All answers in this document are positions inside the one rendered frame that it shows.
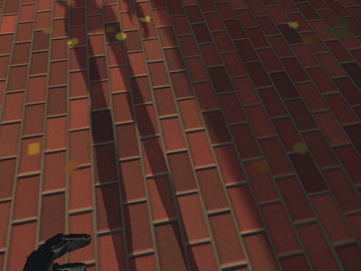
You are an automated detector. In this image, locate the robot left hand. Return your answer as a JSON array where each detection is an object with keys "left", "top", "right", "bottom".
[{"left": 23, "top": 233, "right": 91, "bottom": 271}]

